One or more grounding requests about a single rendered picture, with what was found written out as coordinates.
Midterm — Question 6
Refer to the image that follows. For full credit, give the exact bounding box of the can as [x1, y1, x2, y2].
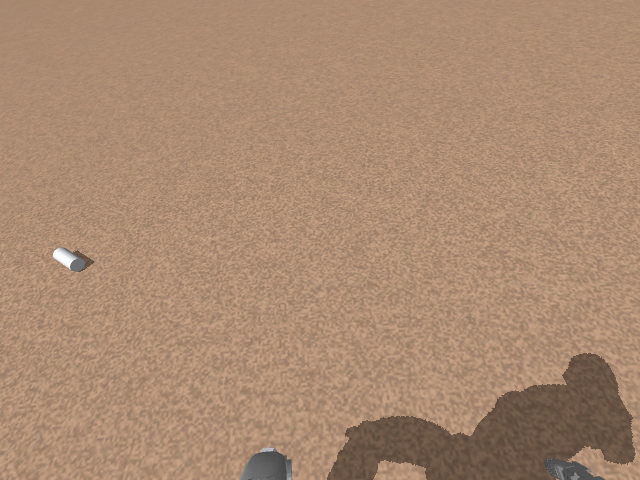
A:
[53, 247, 85, 272]

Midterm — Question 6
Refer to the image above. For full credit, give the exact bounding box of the right robot hand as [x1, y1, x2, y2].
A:
[544, 459, 605, 480]

